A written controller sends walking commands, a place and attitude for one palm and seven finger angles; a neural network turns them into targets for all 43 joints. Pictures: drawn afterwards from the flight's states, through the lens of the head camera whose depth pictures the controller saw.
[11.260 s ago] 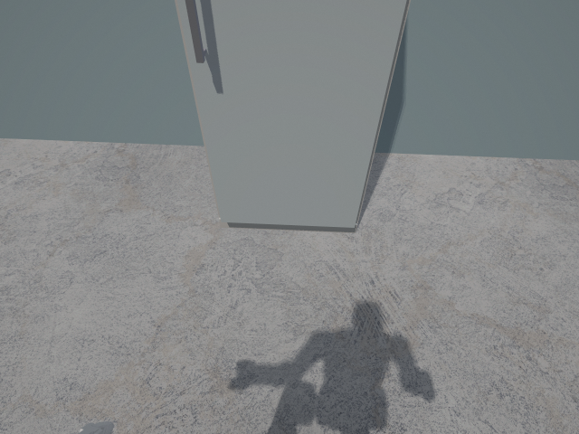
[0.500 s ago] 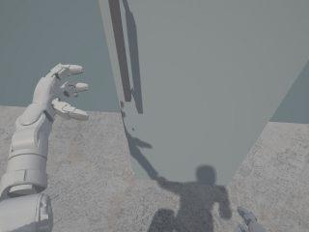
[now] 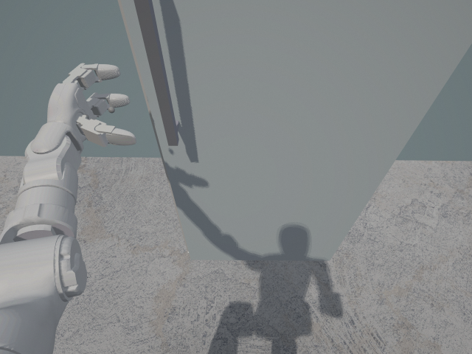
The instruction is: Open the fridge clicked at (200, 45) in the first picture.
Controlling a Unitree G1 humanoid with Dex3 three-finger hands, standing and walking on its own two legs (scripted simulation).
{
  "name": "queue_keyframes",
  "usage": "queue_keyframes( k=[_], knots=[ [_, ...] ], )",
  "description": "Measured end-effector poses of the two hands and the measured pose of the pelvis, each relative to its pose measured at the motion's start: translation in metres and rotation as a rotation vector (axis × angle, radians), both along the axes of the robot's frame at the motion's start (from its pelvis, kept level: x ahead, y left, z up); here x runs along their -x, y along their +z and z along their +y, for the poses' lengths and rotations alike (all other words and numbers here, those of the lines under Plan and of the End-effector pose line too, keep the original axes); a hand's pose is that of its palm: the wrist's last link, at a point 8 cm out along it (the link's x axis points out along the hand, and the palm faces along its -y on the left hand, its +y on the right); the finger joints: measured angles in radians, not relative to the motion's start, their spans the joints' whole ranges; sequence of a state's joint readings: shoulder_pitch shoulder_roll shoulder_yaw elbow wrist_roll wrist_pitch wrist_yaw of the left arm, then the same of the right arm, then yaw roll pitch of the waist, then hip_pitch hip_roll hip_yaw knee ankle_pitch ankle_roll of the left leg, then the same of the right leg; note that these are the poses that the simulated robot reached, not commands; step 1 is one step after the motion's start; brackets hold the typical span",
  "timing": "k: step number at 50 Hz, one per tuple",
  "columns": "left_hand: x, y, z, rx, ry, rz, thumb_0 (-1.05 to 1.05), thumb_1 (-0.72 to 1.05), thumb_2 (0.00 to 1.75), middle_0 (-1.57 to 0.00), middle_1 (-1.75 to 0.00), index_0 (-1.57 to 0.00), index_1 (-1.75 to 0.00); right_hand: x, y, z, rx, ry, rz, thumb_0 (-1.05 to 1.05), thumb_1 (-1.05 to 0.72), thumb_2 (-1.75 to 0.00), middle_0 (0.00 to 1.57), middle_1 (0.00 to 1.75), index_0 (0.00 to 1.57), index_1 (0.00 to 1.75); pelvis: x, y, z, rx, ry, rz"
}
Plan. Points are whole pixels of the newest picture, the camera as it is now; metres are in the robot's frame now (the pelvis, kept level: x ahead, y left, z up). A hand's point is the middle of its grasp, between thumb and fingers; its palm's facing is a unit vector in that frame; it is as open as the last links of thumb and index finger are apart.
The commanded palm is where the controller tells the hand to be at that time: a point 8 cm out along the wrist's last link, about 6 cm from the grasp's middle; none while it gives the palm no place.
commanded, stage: move the hooked fingers beside the handle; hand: left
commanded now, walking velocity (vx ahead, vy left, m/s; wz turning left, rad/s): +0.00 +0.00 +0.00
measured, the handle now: (159, 58) +0.54 +0.12 +0.23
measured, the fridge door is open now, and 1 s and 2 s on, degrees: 0 0 0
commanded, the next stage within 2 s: feel for the door with the fingertips in 0.90 s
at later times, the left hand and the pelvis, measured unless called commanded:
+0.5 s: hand (109, 108) +0.48 +0.21 +0.17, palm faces -0.01 -1.00 +0.03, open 14.0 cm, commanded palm +0.45 +0.25 +0.18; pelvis +0.01 +0.01 +0.00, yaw -1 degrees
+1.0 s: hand (116, 107) +0.47 +0.19 +0.18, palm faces +0.00 -1.00 +0.02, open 14.0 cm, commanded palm +0.45 +0.24 +0.17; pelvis +0.00 +0.01 +0.00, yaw +0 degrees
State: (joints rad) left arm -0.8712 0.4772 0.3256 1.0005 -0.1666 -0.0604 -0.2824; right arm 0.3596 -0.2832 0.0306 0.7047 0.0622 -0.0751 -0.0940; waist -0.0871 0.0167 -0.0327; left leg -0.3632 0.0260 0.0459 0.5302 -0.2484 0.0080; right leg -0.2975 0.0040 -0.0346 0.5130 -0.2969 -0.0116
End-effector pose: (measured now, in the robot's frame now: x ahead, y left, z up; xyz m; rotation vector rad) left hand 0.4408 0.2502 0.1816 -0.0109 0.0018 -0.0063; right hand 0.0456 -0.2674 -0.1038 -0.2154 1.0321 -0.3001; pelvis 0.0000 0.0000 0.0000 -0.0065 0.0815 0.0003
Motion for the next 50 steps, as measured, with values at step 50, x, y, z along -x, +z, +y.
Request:
queue_keyframes(
  k=[50],
  knots=[
    [-0.013,-0.006,-0.003,0.009,0.002,-0.015,-0.01,-0.5,0.3,-0.3,-1.2,-0.3,-1.2,0.008,-0.005,0.01,-0.02,-0.001,0.039,0.01,-0.9,-0.9,0.21,0.3,0.2,0.3,0.0,-0.005,0.005,0.007,-0.006,0.04]
  ],
)
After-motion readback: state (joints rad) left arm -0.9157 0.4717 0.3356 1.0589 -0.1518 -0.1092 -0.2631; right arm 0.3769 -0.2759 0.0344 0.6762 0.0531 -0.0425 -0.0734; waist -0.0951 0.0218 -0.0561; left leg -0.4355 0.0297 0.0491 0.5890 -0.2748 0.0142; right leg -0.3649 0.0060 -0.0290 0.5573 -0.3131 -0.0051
